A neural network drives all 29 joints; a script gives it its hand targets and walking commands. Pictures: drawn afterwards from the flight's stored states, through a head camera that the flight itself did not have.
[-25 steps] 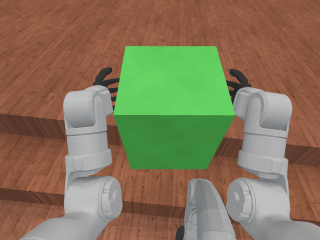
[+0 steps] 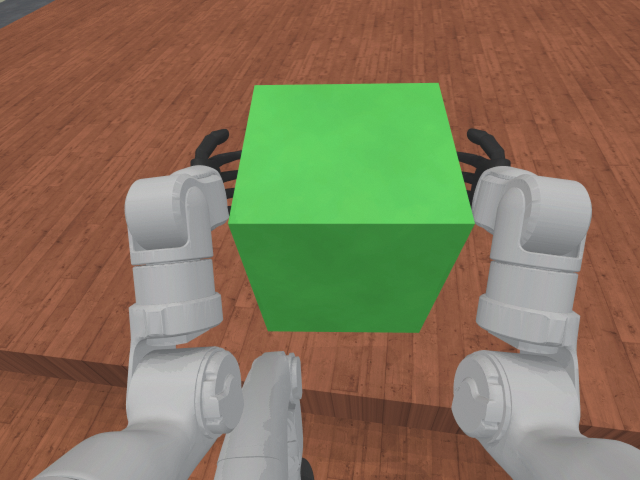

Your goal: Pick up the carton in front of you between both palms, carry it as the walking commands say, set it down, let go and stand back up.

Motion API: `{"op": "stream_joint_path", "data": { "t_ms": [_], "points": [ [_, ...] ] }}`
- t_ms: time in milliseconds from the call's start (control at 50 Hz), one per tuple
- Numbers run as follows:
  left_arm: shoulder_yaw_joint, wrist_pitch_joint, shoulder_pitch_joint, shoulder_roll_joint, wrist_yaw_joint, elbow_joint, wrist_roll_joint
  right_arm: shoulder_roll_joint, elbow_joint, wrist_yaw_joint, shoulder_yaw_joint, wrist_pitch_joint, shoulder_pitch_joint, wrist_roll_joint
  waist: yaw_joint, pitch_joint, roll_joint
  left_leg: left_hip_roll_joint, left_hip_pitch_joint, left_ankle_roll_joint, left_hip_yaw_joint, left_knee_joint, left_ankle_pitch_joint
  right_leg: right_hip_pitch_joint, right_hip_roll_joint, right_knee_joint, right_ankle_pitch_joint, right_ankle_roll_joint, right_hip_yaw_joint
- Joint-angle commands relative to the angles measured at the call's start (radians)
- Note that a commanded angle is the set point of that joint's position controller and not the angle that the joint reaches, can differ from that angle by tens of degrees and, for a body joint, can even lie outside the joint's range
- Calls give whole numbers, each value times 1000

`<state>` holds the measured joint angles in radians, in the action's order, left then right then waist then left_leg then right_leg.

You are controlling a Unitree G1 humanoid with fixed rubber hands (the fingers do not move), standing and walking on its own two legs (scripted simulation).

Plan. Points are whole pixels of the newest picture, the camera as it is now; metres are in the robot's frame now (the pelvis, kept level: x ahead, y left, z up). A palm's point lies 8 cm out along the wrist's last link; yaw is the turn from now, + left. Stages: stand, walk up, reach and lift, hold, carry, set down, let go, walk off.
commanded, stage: carry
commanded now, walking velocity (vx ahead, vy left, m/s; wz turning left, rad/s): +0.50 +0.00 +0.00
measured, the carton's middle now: (344, 220) +0.39 +0.01 +0.14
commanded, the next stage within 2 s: none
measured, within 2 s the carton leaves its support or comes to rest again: neither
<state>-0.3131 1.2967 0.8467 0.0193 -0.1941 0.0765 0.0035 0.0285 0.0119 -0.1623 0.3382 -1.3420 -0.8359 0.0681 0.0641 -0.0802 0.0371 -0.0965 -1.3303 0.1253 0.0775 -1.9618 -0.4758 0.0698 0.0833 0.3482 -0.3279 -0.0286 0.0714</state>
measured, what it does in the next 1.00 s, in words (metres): climbs: left foot 0.17 m higher, then right foot 0.17 m higher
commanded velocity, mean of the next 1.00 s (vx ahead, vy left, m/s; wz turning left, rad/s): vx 0.50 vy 0.00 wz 0.00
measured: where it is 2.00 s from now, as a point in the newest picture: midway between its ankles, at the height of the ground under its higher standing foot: (350, 173)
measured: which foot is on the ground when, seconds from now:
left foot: up 0.00-0.08, down 0.10-0.70, up 0.72-1.00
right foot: down 0.00-0.12, up 0.14-0.66, down 0.68-1.00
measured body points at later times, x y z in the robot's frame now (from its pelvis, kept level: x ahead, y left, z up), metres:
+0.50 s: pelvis +0.29 +0.04 +0.17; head +0.30 +0.08 +0.62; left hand +0.68 +0.19 +0.35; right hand +0.66 -0.11 +0.37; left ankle +0.26 +0.13 -0.58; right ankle +0.38 -0.08 -0.24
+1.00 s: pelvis +0.60 +0.01 +0.32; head +0.63 +0.00 +0.77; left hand +0.97 +0.18 +0.48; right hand +0.99 -0.12 +0.47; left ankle +0.70 +0.14 -0.30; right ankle +0.59 -0.06 -0.40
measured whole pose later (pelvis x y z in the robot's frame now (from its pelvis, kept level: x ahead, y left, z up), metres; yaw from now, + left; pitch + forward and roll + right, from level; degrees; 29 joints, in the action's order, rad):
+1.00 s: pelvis +0.60 +0.01 +0.32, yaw +1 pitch +4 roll +0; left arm -0.27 1.22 0.78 0.05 -0.19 0.04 0.00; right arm 0.07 -0.06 -0.12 0.36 -1.26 -0.73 0.09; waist 0.09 -0.01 0.01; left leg -0.05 -0.87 0.07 0.03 -1.27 -0.24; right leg 0.34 -0.01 0.61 -0.34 -0.09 0.14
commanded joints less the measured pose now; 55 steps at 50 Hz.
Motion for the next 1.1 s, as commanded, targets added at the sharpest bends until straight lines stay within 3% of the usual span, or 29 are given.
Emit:
{"op": "stream_joint_path", "data": {
  "t_ms": [0, 40, 60, 80, 100, 120, 140, 160, 220, 280, 320, 340, 400, 460, 480, 500, 560, 600, 640, 660, 680, 700, 720, 760, 800, 860, 880, 960, 1080],
  "points": [
    [465, 45, 678, 754, 137, -27, 257, 801, 37, 21, -569, -9, -728, -281, -62, -137, -240, -4, 442, 0, 148, 492, 86, 251, 80, -411, 374, -181, 61],
    [414, 60, 646, 741, 135, 15, 226, 848, 60, 15, -586, -13, -759, -324, -155, -367, -372, 102, 806, 59, 227, 597, 287, 147, 101, -154, 1440, -169, 142],
    [405, 63, 653, 756, 135, 20, 202, 875, 58, 20, -593, -9, -778, -347, -234, -484, -408, 151, 927, 56, 235, 697, 263, 47, 125, 57, 1715, -142, 143],
    [390, 62, 658, 772, 135, 27, 174, 920, 42, 30, -609, -1, -809, -379, -293, -552, -351, 206, 1055, 22, 230, 963, 281, -25, 102, 321, 1736, -108, 148],
    [359, 54, 644, 763, 131, 46, 137, 966, 33, 48, -618, 11, -842, -401, -303, -572, -238, 198, 1228, -9, 49, 1245, 271, 68, 62, 622, 1344, -59, 58],
    [330, 40, 593, 793, 130, 69, 85, 985, 45, 63, -637, 30, -857, -430, -207, -672, 204, -208, 1516, 146, -673, 1443, 648, 456, -154, 1097, 175, 33, -69],
    [323, 34, 572, 746, 127, 97, 54, 1046, 56, 81, -654, 51, -836, -470, -193, -793, 209, -204, 1442, 225, -931, 1534, 541, 469, -204, 1467, 195, 3, -288],
    [332, 21, 595, 811, 128, 87, 57, 1075, -3, 97, -659, 71, -908, -491, -167, -745, 111, -199, 1401, 239, -859, 1492, 292, 579, -178, 1627, 220, -25, -291],
    [401, -8, 667, 890, 132, 8, 73, 1170, -104, 131, -710, 111, -988, -527, -100, -478, -2, -164, 1221, 122, -605, 1476, 68, 768, -74, 1629, 269, -88, -220],
    [492, -34, 663, 918, 134, -51, 111, 1130, -101, 134, -699, 120, -880, -479, -136, -418, -32, -177, 1310, 124, -448, 1537, 156, 902, -40, 1502, 111, -101, -138],
    [540, -37, 606, 912, 132, -50, 124, 1082, -80, 130, -693, 111, -807, -442, -131, -431, -29, -183, 1410, 141, -387, 1537, 394, 1004, -42, 1522, 94, -101, -76],
    [560, -33, 591, 907, 130, -56, 134, 1043, -72, 128, -681, 102, -763, -421, -172, -431, 26, -216, 1504, 171, -398, 1560, 448, 1142, -67, 1717, 3, -115, -27],
    [589, -6, 594, 873, 122, -59, 169, 931, -45, 119, -627, 68, -677, -364, -199, -361, 19, -263, 1697, 163, -416, 1579, 338, 1544, -32, 2004, -195, -133, -72],
    [572, 20, 622, 818, 97, -43, 169, 839, -20, 119, -570, 35, -669, -344, -118, -216, 15, -140, 1394, 56, -232, 1693, 70, 1427, -1, 1723, -64, -112, 24],
    [572, 29, 627, 813, 85, -35, 173, 816, -1, 119, -550, 24, -662, -344, -86, -208, 89, -118, 1299, 50, -197, 1750, 132, 1335, 20, 1665, -9, -104, 36],
    [576, 35, 666, 825, 78, -31, 187, 796, 15, 119, -534, 17, -674, -345, -105, -178, 117, -108, 1226, 92, -134, 1877, 178, 1239, -1, 1518, -66, -90, 118],
    [580, 49, 703, 865, 64, 2, 232, 747, 88, 110, -440, -6, -625, -288, -87, -214, 186, -71, 1286, 94, 52, 1887, 825, 1002, -13, 1227, -37, -123, 187],
    [559, 50, 702, 907, 62, 52, 251, 741, 133, 109, -397, -12, -613, -255, -45, -315, 217, -88, 1321, 77, 118, 1739, 1585, 712, -99, 955, 47, -165, 249],
    [558, 36, 737, 971, 69, 69, 274, 760, 170, 113, -374, -7, -610, -222, 48, -464, 327, -125, 1466, 30, 109, 1438, 2057, 516, -186, 791, -95, -158, 237],
    [562, 18, 759, 1020, 80, 58, 282, 785, 173, 116, -378, 2, -624, -215, 120, -550, 289, -114, 1440, -3, 91, 1158, 1963, 307, -188, 580, -89, -134, 120],
    [566, -4, 768, 1031, 91, 36, 287, 835, 163, 121, -395, 17, -625, -203, 94, -620, 90, -25, 1173, -37, 44, 853, 1539, 104, -41, 351, -289, -223, -332],
    [592, -26, 815, 1078, 105, 18, 305, 858, 146, 127, -395, 32, -620, -188, 64, -606, -273, 215, 864, -105, -69, 430, 416, -6, 130, 121, 90, -381, -853],
    [613, -35, 816, 1112, 124, 10, 343, 878, 154, 124, -407, 48, -645, -171, 30, -660, -235, 226, 721, -76, -260, 103, 284, -92, 175, 146, 180, -395, -867],
    [665, -70, 906, 1166, 148, -95, 396, 905, 90, 117, -418, 74, -668, -158, 35, -530, -96, 169, 505, -26, -273, 31, 192, -45, 146, 239, 170, -296, -688],
    [695, -93, 912, 1179, 159, -117, 426, 897, 48, 105, -441, 94, -670, -157, 2, -473, -94, 108, 434, -10, -223, 124, 183, -40, 146, 215, 51, -233, -551],
    [703, -105, 800, 1132, 160, -146, 402, 875, -9, 93, -516, 111, -604, -168, 6, -408, -19, 70, 439, -36, -153, 368, -4, -15, 165, 141, 129, -229, -437],
    [698, -103, 762, 1110, 157, -156, 388, 883, -13, 93, -540, 110, -567, -173, 24, -420, -17, 55, 429, -40, -116, 465, 63, -56, 162, 155, 249, -233, -397],
    [667, -70, 631, 989, 149, -149, 327, 857, -72, 88, -618, 94, -536, -218, 8, -388, -124, 14, 409, -63, -59, 794, 286, -128, 122, 86, 433, -212, -219],
    [561, 5, 543, 802, 133, -54, 241, 801, -56, 72, -620, 28, -603, -283, 16, -304, -199, 81, 664, -65, 78, 1317, 481, -108, 66, 25, 607, -136, -48]
  ]
}}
